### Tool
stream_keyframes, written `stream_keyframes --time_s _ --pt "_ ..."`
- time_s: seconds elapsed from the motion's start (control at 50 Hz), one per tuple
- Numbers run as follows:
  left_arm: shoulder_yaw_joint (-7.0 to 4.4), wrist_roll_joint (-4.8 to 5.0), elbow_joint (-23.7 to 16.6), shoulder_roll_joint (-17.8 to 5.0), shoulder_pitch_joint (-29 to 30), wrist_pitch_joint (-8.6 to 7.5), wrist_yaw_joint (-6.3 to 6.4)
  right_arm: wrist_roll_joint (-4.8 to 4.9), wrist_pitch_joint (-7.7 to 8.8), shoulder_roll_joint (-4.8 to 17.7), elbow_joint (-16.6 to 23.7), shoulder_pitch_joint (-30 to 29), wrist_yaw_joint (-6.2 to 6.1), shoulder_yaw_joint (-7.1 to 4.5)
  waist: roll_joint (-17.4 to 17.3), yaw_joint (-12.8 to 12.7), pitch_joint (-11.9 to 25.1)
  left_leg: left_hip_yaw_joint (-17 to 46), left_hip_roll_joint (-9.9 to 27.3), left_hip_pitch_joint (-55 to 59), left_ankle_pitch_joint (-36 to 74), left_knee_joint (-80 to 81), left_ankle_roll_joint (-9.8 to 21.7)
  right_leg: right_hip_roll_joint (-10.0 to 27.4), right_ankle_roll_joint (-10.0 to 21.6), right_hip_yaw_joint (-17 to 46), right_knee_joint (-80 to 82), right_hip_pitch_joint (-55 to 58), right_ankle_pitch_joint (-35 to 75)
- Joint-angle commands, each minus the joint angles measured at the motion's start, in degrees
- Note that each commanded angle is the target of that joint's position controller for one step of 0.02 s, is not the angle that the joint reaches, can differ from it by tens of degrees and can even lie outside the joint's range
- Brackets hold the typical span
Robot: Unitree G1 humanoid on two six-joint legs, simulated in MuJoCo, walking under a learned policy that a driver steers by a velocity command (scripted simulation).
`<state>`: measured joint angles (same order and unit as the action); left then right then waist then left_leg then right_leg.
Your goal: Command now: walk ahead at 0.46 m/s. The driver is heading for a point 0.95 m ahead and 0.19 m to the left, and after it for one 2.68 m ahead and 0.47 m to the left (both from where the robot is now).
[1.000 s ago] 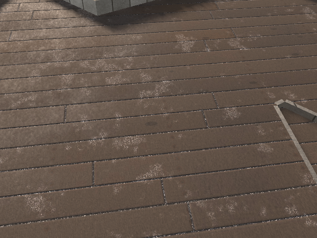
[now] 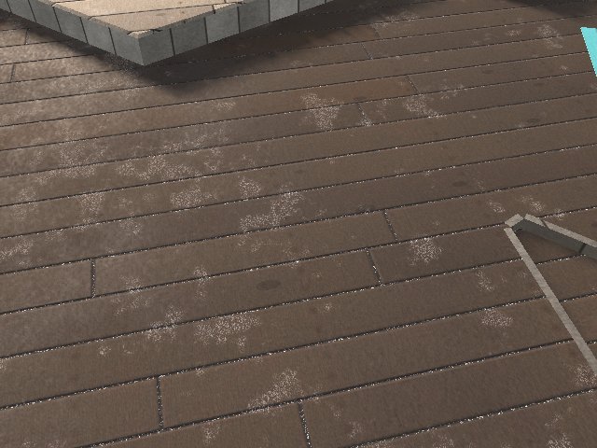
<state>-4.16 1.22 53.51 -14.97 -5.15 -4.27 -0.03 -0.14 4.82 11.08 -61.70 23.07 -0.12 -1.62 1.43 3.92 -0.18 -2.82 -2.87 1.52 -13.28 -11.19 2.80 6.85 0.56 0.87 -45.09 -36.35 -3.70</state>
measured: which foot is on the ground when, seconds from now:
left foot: down 0.00-0.22, up 0.24-0.76, down 0.78-1.00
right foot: up 0.00-0.18, down 0.20-0.76, up 0.78-1.00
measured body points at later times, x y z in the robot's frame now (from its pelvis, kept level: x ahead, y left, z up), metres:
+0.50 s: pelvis +0.28 -0.08 +0.00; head +0.29 -0.08 +0.45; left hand +0.28 +0.18 -0.14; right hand +0.41 -0.35 -0.12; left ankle +0.41 +0.11 -0.67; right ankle +0.26 -0.16 -0.75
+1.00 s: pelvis +0.57 +0.01 +0.00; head +0.60 +0.03 +0.45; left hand +0.64 +0.31 -0.11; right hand +0.72 -0.23 -0.12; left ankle +0.56 +0.08 -0.75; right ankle +0.68 -0.16 -0.67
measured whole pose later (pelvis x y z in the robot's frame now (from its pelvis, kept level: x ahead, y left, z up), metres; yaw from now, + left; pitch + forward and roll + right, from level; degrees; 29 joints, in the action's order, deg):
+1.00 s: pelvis +0.57 +0.01 +0.00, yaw +18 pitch +2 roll +0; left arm -3.5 -0.4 48.0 -16.5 -6.3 -6.6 0.5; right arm 0.6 3.6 14.3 -48.3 16.2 0.9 -4.2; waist 1.3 1.6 -2.1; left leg 2.7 -6.3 -13.0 -8.6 -20.3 5.6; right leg 6.5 -1.4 4.2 -58.2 -34.7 -15.3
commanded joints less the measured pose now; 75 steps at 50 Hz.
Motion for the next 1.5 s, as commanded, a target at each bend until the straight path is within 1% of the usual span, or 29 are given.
stream_keyframes --time_s 0.02,0.14,0.2,0.22,0.24,0.26,0.3,0.36,0.42,0.56,0.66,0.72,0.76,0.78,0.8,0.82,0.84,0.9,0.96,1.08,1.18,1.24,1.26,1.28,1.3,1.32,1.36,1.42,1.5 --pt "0.53 0.11 -4.8 -1.3 8.4 -0.57 -0.74 0.40 0.40 10.6 2.2 1.0 -0.78 -2.00 -5.2 0.2 -7.1 7.6 14.6 -5.7 10.5 7.0 8.1 -1.6 -0.7 -2.0 7.9 -1.4 6.0" --pt "0.30 0.49 -7.1 -3.9 11.1 -1.31 -2.41 1.16 -0.64 11.6 1.4 1.9 -0.86 -3.00 -5.9 -2.0 -6.6 5.8 18.3 2.7 21.4 1.0 6.4 -3.3 3.1 -1.9 14.7 3.1 1.8" --pt "-3.03 0.41 -1.2 -9.9 -10.4 -1.15 -1.76 0.47 -1.61 11.0 2.8 -0.4 -0.86 -2.65 -6.7 -12.8 7.4 1.3 13.3 -4.7 39.8 -25.8 2.6 -6.1 7.4 -3.1 13.8 33.7 -1.4" --pt "-4.34 -1.02 0.6 -15.8 -19.6 -1.01 -1.34 -0.16 -1.09 5.3 4.1 5.4 -0.29 -0.91 5.2 -11.6 17.6 -0.4 6.1 -26.0 17.2 -48.9 -1.0 9.3 15.2 20.0 15.1 57.1 -9.6" --pt "-3.48 -0.66 1.4 -13.8 -21.0 -0.81 -1.62 0.93 0.50 2.8 3.5 6.0 0.07 0.00 13.3 -10.9 23.7 6.2 -1.1 -36.7 -18.1 -62.7 -2.0 16.5 19.7 43.4 28.3 61.9 -21.5" --pt "-2.10 -0.18 0.8 -9.9 -15.7 -1.23 -1.80 2.63 1.85 8.4 5.0 0.2 0.30 -1.51 9.5 -10.7 15.1 10.1 2.7 -43.0 -16.8 -68.2 -0.3 14.2 16.3 38.7 30.6 55.0 -25.4" --pt "-0.62 -0.97 -1.3 -5.7 -5.7 -1.86 -1.88 2.80 2.56 10.2 7.0 -6.8 -0.27 -2.17 2.1 -7.0 3.9 7.1 8.8 -41.6 -6.8 -63.8 1.1 10.3 12.9 22.9 33.1 36.8 -15.5" --pt "0.17 -1.74 -0.8 -3.4 -3.2 -2.47 -2.27 1.46 0.35 7.1 6.1 -3.7 -0.83 -2.58 3.0 -2.6 1.1 7.4 12.2 -32.8 -2.2 -56.1 0.8 6.3 12.1 13.3 37.2 24.6 -7.5" --pt "-0.28 -2.00 0.7 -5.8 -6.3 -2.78 -1.09 1.58 -0.99 7.3 7.5 -7.6 -0.97 -2.91 1.9 -2.6 -1.8 7.3 12.7 -38.0 3.7 -49.9 -0.5 6.3 12.5 7.6 40.1 23.9 -3.4" --pt "-0.11 -1.79 2.1 -6.9 -11.4 -2.56 0.89 1.28 -0.50 6.1 11.7 -19.5 0.74 -2.62 0.8 -6.1 -4.3 5.4 9.1 -40.5 21.9 -30.0 -0.8 4.8 9.0 -3.9 41.6 29.3 2.7" --pt "-0.48 -1.26 3.7 -7.7 -16.2 -0.71 1.12 1.36 -0.44 5.1 16.2 -26.7 2.68 -1.61 -0.4 -8.5 -6.3 2.6 7.9 -45.2 16.4 -23.5 0.7 8.3 8.3 -7.6 36.8 42.2 10.8" --pt "-1.17 -0.89 2.5 -9.9 -14.3 0.65 1.65 1.45 -0.48 7.1 18.2 -25.3 3.89 -2.34 2.4 -5.9 -3.4 -2.2 4.2 -38.8 7.0 -22.8 3.1 9.4 6.8 -10.0 27.6 45.6 35.3" --pt "-1.38 -0.99 1.2 -10.9 -12.5 1.68 2.23 1.62 -0.73 11.3 16.1 -13.1 3.92 -4.69 3.9 1.0 4.2 -4.8 -0.6 -21.8 5.6 -21.2 6.0 7.7 4.7 -12.3 10.2 42.7 49.4" --pt "-1.04 -1.17 -0.1 -10.6 -12.2 1.51 2.43 1.66 -1.03 15.7 14.0 -3.1 3.01 -6.78 0.9 5.5 9.6 2.9 2.3 -4.1 7.0 -19.1 9.1 5.5 2.4 -12.5 -5.3 30.7 38.6" --pt "1.54 -2.72 -2.7 -2.5 -17.2 -0.32 1.03 1.78 -1.30 21.8 13.5 1.1 2.08 -8.16 -13.5 1.4 16.6 33.1 18.0 19.1 0.6 -17.0 19.9 -5.2 -1.7 -10.5 -28.0 3.8 -7.7" --pt "1.64 -1.05 -3.6 -4.0 -14.2 -3.24 0.04 1.29 -1.01 18.8 14.2 2.3 1.95 -6.83 -11.1 2.4 22.9 51.6 23.1 25.4 -2.5 -7.1 23.1 -10.2 -0.9 2.1 -36.5 -6.1 -29.4" --pt "0.45 1.22 -5.5 -7.9 -7.4 -4.89 -0.57 0.70 -0.73 15.1 14.2 0.6 1.71 -5.87 -8.5 3.7 15.7 42.1 20.6 21.4 0.3 -6.2 18.9 -6.3 0.9 5.0 -36.9 -11.6 -25.1" --pt "-0.45 -0.79 -5.7 -8.0 -5.6 -4.67 0.37 0.55 -0.22 9.9 17.4 -10.7 1.62 -4.19 -1.0 -3.2 4.2 24.3 14.0 -3.9 14.0 -3.4 14.4 -0.2 0.5 3.8 -23.1 -2.3 -15.1" --pt "-0.55 -1.82 -6.8 -6.0 -6.3 -2.49 0.67 0.75 -0.16 11.7 18.2 -10.9 0.82 -4.48 -2.8 -5.4 2.3 20.2 11.9 -13.0 18.9 -0.7 14.7 0.1 -2.2 2.5 -15.0 2.1 -12.4" --pt "0.44 -1.44 -11.5 -3.7 6.5 -2.43 0.31 1.30 -0.87 13.6 17.7 -5.5 -0.74 -5.11 -6.1 -0.8 -0.2 15.7 7.2 -18.0 11.8 -1.3 9.9 -5.1 -3.9 0.8 11.2 6.9 8.8" --pt "-0.42 -0.60 -13.5 -7.3 8.5 -3.42 -0.75 1.66 -1.58 13.0 17.0 -3.2 -1.23 -5.07 -7.7 -1.0 0.1 23.6 10.9 -10.5 7.0 -7.9 8.3 -5.8 -2.2 4.0 17.9 9.5 5.7" --pt "-1.87 -1.19 -11.2 -10.2 -1.9 -4.35 -0.61 1.08 -1.98 11.1 18.5 -4.7 -1.30 -4.44 -8.3 -6.6 4.9 24.2 8.0 -10.6 12.5 -19.0 5.5 -5.1 1.5 3.1 20.5 24.0 0.7" --pt "-2.65 -2.07 -10.3 -13.1 -10.5 -4.46 -0.24 0.29 -1.85 8.0 19.7 -4.4 -0.99 -3.19 -2.7 -10.1 12.9 19.5 4.1 -17.2 6.2 -34.5 3.5 3.7 4.7 11.2 19.2 38.6 -2.7" --pt "-3.89 -2.54 -8.4 -17.8 -15.8 -3.55 -0.34 2.05 -1.18 4.4 21.4 4.3 -0.79 -2.15 17.8 -6.3 19.9 12.1 -3.8 -38.0 -19.0 -53.3 -0.3 16.7 14.2 38.1 24.6 57.4 -14.8" --pt "-2.71 -1.23 -9.3 -12.4 -14.6 -3.28 -0.69 2.75 -1.11 10.5 20.1 4.3 -0.97 -2.99 13.7 -7.2 17.3 13.8 1.0 -45.7 -20.2 -61.8 -0.7 17.8 13.8 44.4 27.5 56.4 -27.0" --pt "-1.65 -1.01 -10.4 -8.4 -11.8 -2.97 -0.51 2.43 -1.41 14.2 20.7 -1.8 -0.99 -3.98 7.2 -8.8 9.8 13.1 3.1 -47.7 -14.7 -63.9 -0.9 15.2 11.1 35.0 28.3 49.4 -26.1" --pt "-0.82 -1.81 -10.4 -6.4 -6.9 -2.27 -0.44 1.19 -1.78 13.1 22.2 -7.0 -1.03 -4.24 2.5 -7.0 2.2 11.0 6.8 -44.5 -7.4 -60.2 -1.4 10.7 9.1 21.6 30.3 36.4 -11.8" --pt "-0.70 -1.84 -9.3 -5.7 -6.5 -2.70 -0.36 1.96 -2.71 9.7 23.1 -6.5 -0.28 -4.06 4.9 -5.1 0.6 9.4 9.5 -40.4 -4.3 -56.0 -1.4 7.8 8.9 11.4 34.2 30.5 -3.8" --pt "-1.24 -1.08 -6.6 -8.1 -9.3 -3.01 -0.87 0.73 -2.36 7.0 25.1 -10.4 -0.22 -2.85 2.2 -4.6 -0.3 8.4 9.4 -41.8 1.1 -44.0 -2.2 7.5 12.2 7.5 36.7 30.5 5.1"
Next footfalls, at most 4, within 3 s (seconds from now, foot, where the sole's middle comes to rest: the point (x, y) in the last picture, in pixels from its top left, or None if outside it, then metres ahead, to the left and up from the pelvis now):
0.20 right None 0.30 -0.16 -0.78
0.78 left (252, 413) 0.60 0.09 -0.78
1.26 right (289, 290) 0.94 -0.02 -0.78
1.76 left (157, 274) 1.02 0.34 -0.78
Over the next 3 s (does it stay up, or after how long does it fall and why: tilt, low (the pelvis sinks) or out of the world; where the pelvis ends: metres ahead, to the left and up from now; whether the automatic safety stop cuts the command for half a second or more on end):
stays up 1.60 0.33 0.00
